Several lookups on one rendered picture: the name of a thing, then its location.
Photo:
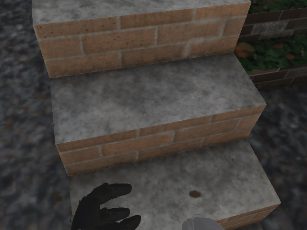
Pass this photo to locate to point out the right robot thigh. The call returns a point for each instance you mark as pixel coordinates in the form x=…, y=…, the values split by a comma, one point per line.
x=198, y=223

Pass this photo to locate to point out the robot left hand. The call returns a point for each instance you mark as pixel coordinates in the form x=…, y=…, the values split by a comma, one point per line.
x=90, y=216

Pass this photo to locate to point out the right robot shin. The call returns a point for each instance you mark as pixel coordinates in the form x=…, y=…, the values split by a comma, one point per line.
x=198, y=216

